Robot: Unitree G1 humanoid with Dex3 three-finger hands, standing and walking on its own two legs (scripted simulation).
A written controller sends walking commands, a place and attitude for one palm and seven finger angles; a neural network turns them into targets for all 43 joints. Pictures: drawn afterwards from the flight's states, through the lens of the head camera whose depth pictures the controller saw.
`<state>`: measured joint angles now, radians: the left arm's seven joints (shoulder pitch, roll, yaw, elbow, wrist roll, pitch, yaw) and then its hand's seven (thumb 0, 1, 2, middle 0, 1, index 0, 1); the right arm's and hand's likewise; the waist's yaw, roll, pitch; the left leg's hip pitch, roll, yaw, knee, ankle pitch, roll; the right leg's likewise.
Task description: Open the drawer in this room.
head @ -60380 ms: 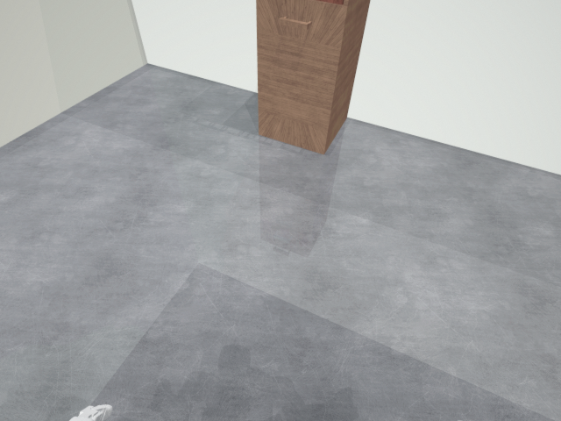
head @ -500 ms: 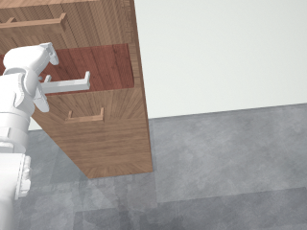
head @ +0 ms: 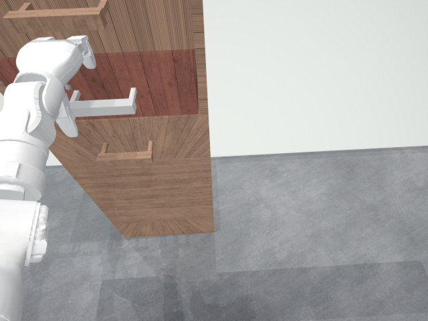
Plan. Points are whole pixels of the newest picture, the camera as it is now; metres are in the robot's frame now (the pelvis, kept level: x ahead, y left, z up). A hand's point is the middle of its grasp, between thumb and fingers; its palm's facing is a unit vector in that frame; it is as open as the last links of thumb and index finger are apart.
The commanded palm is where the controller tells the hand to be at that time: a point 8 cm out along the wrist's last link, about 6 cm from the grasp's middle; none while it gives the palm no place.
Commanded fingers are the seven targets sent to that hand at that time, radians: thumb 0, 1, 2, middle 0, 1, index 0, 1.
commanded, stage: lower the fingers behind the handle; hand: left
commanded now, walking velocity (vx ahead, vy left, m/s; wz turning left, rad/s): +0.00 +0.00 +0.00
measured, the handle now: (102, 100) +0.53 +0.24 +0.11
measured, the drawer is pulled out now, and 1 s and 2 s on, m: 0.00 0.00 0.00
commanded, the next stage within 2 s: lift the fingers back up to retry in 1.48 s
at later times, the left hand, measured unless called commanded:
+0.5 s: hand (76, 105) +0.48 +0.26 +0.14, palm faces +0.03 +0.01 -1.00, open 13.7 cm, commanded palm +0.46 +0.26 +0.19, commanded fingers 0.00 -0.50 0.30 -0.30 -1.20 -0.30 -1.20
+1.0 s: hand (82, 113) +0.48 +0.26 +0.12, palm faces +0.00 +0.01 -1.00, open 13.8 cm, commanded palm +0.46 +0.26 +0.15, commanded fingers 0.00 -0.50 0.30 -0.30 -1.20 -0.30 -1.20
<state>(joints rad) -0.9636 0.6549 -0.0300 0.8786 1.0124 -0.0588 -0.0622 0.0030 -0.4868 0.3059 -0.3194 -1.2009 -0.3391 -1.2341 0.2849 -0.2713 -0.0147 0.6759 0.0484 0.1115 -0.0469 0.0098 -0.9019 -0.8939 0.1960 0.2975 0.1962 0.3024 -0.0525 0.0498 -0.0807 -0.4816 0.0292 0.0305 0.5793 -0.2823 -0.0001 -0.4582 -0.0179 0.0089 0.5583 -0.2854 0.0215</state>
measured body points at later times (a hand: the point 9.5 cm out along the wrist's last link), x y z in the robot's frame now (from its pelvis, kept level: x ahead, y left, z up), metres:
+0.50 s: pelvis +0.01 +0.00 +0.00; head +0.07 -0.01 +0.44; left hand +0.47 +0.26 +0.19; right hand +0.07 -0.28 -0.14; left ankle +0.00 +0.12 -0.73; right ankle -0.01 -0.14 -0.73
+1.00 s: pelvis +0.00 -0.01 -0.01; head +0.07 -0.01 +0.43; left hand +0.47 +0.26 +0.17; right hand +0.05 -0.28 -0.14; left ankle +0.00 +0.12 -0.73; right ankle -0.01 -0.14 -0.73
